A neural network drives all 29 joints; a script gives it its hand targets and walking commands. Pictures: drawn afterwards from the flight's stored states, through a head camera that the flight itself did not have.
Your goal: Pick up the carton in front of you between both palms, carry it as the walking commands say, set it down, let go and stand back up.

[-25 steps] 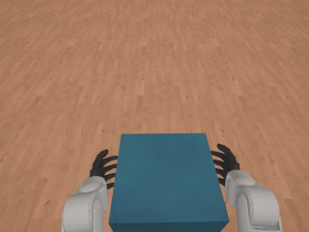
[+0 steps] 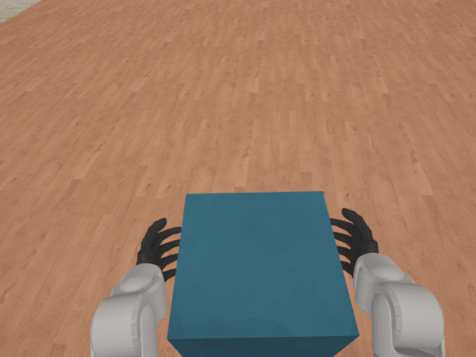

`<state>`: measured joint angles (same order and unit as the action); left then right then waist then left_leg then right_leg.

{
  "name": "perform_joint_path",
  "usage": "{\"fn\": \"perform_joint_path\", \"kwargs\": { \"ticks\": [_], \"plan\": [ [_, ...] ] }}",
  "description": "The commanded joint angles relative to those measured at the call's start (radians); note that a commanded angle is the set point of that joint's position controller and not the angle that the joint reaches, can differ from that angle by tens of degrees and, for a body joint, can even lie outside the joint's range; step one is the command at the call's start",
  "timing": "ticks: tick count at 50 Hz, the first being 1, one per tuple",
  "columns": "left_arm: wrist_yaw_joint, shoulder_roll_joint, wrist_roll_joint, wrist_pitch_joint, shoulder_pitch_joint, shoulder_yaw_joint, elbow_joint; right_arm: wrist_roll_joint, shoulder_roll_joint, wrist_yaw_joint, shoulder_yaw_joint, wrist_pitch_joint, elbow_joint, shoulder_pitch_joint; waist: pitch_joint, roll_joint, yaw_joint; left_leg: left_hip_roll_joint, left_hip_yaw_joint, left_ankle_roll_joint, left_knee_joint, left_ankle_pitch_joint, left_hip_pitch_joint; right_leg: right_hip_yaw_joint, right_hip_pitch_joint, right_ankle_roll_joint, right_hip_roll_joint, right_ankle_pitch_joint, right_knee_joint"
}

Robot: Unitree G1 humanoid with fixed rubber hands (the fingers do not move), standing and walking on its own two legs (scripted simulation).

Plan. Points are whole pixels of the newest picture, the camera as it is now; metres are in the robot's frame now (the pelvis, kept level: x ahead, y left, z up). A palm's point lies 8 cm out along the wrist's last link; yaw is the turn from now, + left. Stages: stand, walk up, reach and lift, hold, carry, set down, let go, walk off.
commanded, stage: carry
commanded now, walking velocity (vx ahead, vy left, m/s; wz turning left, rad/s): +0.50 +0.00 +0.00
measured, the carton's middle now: (255, 287) +0.25 +0.00 +0.00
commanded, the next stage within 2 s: none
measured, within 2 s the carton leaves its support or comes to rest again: neither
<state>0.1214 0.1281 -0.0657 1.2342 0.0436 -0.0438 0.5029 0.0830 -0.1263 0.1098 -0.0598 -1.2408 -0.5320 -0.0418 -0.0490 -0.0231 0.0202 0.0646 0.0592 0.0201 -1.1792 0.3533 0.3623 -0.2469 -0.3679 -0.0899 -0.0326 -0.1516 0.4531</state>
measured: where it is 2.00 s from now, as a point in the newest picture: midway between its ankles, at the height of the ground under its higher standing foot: (252, 247)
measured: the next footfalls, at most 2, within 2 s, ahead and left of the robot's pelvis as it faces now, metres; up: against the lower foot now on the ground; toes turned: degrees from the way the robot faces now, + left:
left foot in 0.38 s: +0.47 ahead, +0.11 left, +0.00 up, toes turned +9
right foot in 0.86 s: +0.79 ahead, -0.12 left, +0.00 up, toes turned +2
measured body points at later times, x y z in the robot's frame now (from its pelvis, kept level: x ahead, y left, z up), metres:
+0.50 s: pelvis +0.35 +0.04 +0.00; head +0.37 +0.04 +0.45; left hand +0.62 +0.17 +0.05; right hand +0.60 -0.14 +0.06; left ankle +0.43 +0.10 -0.74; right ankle +0.17 -0.08 -0.63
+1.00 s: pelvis +0.66 -0.02 +0.00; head +0.69 -0.04 +0.45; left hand +0.94 +0.12 +0.08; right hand +0.93 -0.18 +0.07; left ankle +0.53 +0.09 -0.68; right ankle +0.76 -0.10 -0.74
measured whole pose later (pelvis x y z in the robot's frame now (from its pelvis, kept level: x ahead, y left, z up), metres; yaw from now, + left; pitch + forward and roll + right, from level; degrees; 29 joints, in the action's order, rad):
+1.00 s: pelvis +0.66 -0.02 +0.00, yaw -1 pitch +3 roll +0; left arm 0.12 0.13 -0.07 1.23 0.09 -0.05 0.50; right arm 0.08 -0.13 0.11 -0.08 -1.24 -0.53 -0.08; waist 0.00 -0.05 0.01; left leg 0.05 0.07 -0.02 -0.93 0.50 0.27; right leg -0.25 -0.39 -0.10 -0.03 -0.08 0.41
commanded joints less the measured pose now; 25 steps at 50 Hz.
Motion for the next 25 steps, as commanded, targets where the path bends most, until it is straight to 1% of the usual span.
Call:
{"fn": "perform_joint_path", "kwargs": {
  "ticks": [1,3,5,7,10,12,14,15,16,17,18,19,20,21,22,23,24,25],
  "plan": [
    [-0.189,0.897,0.365,-0.025,0.419,0.682,0.132,-0.348,-0.891,-0.178,0.707,0.022,-0.076,-0.388,-0.294,0.099,-0.010,0.063,-0.041,0.010,0.047,-0.103,0.194,0.345,0.377,-0.026,-0.283,0.108,-0.260],
    [-0.198,0.892,0.370,-0.029,0.415,0.685,0.138,-0.333,-0.900,-0.172,0.705,0.033,-0.067,-0.370,-0.274,0.126,-0.009,0.060,-0.009,-0.006,0.143,-0.145,0.215,0.286,0.371,-0.033,-0.263,0.048,-0.298],
    [-0.202,0.871,0.374,-0.026,0.413,0.682,0.141,-0.323,-0.891,-0.164,0.704,0.033,-0.067,-0.368,-0.231,0.137,-0.009,0.061,0.020,-0.026,0.246,-0.188,0.274,0.252,0.388,-0.047,-0.256,0.055,-0.328],
    [-0.201,0.844,0.365,-0.019,0.388,0.671,0.122,-0.316,-0.871,-0.158,0.699,0.026,-0.054,-0.353,-0.192,0.136,-0.008,0.058,0.046,-0.039,0.347,-0.240,0.321,0.220,0.425,-0.049,-0.240,0.120,-0.335],
    [-0.198,0.807,0.338,-0.011,0.353,0.647,0.085,-0.311,-0.843,-0.156,0.693,0.015,-0.030,-0.337,-0.142,0.138,-0.006,0.037,0.091,-0.044,0.493,-0.299,0.324,0.160,0.456,-0.037,-0.209,0.251,-0.320],
    [-0.195,0.800,0.328,-0.010,0.351,0.638,0.077,-0.318,-0.835,-0.158,0.697,0.011,-0.031,-0.353,-0.102,0.153,-0.004,0.019,0.120,-0.035,0.574,-0.326,0.303,0.129,0.462,-0.031,-0.198,0.316,-0.312],
    [-0.192,0.803,0.322,-0.009,0.357,0.635,0.073,-0.330,-0.834,-0.161,0.702,0.008,-0.041,-0.372,-0.066,0.166,-0.002,0.002,0.151,-0.018,0.643,-0.347,0.272,0.110,0.472,-0.027,-0.195,0.367,-0.308],
    [-0.190,0.806,0.320,-0.009,0.359,0.636,0.073,-0.336,-0.835,-0.163,0.705,0.008,-0.046,-0.379,-0.056,0.176,-0.001,-0.004,0.156,-0.007,0.672,-0.359,0.244,0.104,0.480,-0.019,-0.198,0.410,-0.298],
    [-0.188,0.811,0.319,-0.010,0.361,0.639,0.075,-0.341,-0.836,-0.164,0.705,0.008,-0.050,-0.382,-0.066,0.184,-0.003,-0.015,0.164,0.004,0.697,-0.366,0.189,0.088,0.488,-0.008,-0.199,0.515,-0.263],
    [-0.187,0.813,0.321,-0.011,0.362,0.644,0.081,-0.344,-0.837,-0.166,0.703,0.010,-0.051,-0.378,-0.100,0.200,-0.007,-0.039,0.184,0.013,0.704,-0.351,0.105,0.069,0.501,0.005,-0.199,0.647,-0.194],
    [-0.187,0.815,0.324,-0.012,0.365,0.651,0.090,-0.343,-0.839,-0.167,0.699,0.012,-0.046,-0.370,-0.155,0.202,-0.019,-0.074,0.217,0.017,0.723,-0.323,-0.024,0.028,0.498,0.026,-0.184,0.733,-0.065],
    [-0.187,0.816,0.326,-0.012,0.369,0.659,0.096,-0.339,-0.837,-0.169,0.689,0.016,-0.034,-0.347,-0.232,0.153,-0.041,-0.101,0.240,0.019,0.758,-0.274,-0.234,-0.010,0.424,0.051,-0.145,0.698,0.141],
    [-0.187,0.812,0.325,-0.014,0.378,0.665,0.099,-0.331,-0.834,-0.173,0.684,0.018,-0.035,-0.326,-0.314,0.045,-0.060,0.056,0.029,0.029,0.777,-0.121,-0.457,0.022,0.243,0.073,-0.125,0.412,0.373],
    [-0.189,0.824,0.332,-0.014,0.373,0.681,0.124,-0.335,-0.825,-0.180,0.677,0.029,-0.021,-0.342,-0.412,-0.238,-0.049,0.363,-0.494,0.197,0.886,0.057,-0.698,0.082,-0.109,0.117,0.011,0.003,0.713],
    [-0.195,0.834,0.338,-0.020,0.387,0.689,0.115,-0.351,-0.871,-0.185,0.685,0.037,-0.006,-0.319,-0.370,-0.255,-0.045,0.374,-0.600,0.219,0.981,-0.161,-0.658,0.207,-0.236,0.095,0.048,-0.292,0.857],
    [-0.198,0.880,0.344,-0.032,0.391,0.704,0.097,-0.358,-0.900,-0.190,0.690,0.048,-0.024,-0.332,-0.355,-0.187,-0.041,0.345,-0.441,0.199,0.934,-0.331,-0.620,0.262,-0.260,0.071,-0.021,-0.279,0.917],
    [-0.202,0.912,0.344,-0.047,0.390,0.709,0.091,-0.364,-0.938,-0.195,0.699,0.061,-0.027,-0.341,-0.349,-0.066,-0.041,0.317,-0.330,0.169,0.903,-0.457,-0.565,0.267,-0.257,0.063,-0.057,-0.233,0.879],
    [-0.204,0.946,0.345,-0.061,0.392,0.714,0.080,-0.363,-0.962,-0.199,0.708,0.073,-0.036,-0.354,-0.318,-0.008,-0.037,0.291,-0.235,0.139,0.913,-0.483,-0.487,0.261,-0.242,0.061,-0.089,-0.184,0.804]
  ]
}}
